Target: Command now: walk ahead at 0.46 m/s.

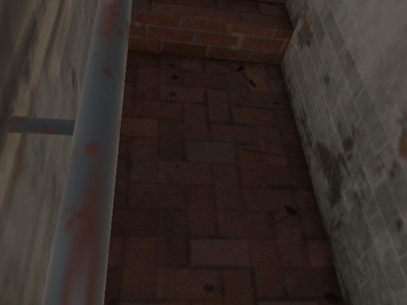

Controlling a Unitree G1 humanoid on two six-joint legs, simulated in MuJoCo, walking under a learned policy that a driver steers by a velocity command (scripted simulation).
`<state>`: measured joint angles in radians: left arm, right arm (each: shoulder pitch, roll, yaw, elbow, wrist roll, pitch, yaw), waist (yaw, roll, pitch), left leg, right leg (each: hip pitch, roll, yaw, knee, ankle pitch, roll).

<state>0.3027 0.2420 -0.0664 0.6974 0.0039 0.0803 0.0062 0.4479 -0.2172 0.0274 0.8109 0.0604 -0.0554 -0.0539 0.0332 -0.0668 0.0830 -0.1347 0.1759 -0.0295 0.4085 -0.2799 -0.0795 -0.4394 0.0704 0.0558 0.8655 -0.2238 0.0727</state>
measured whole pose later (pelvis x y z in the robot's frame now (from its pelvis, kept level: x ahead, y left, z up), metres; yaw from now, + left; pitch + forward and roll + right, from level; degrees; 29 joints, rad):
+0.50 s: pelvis -0.02 +0.00 +0.00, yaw +0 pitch +2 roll -6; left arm 0.26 0.21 -0.03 0.76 0.00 0.11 -0.02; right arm 0.43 -0.23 0.02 0.84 0.06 -0.04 -0.06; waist -0.02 -0.04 0.06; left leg -0.22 0.19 -0.04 0.45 -0.27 -0.09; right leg -0.27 0.07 0.09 0.58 -0.24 0.09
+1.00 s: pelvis -0.03 +0.00 +0.00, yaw +0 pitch +2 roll -5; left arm 0.21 0.22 -0.04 0.83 0.01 0.10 -0.04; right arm 0.36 -0.24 0.03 0.91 0.05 -0.04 -0.04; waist -0.02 -0.05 0.04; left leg -0.21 0.17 -0.04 0.39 -0.23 -0.10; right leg -0.25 0.04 0.08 0.50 -0.25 0.09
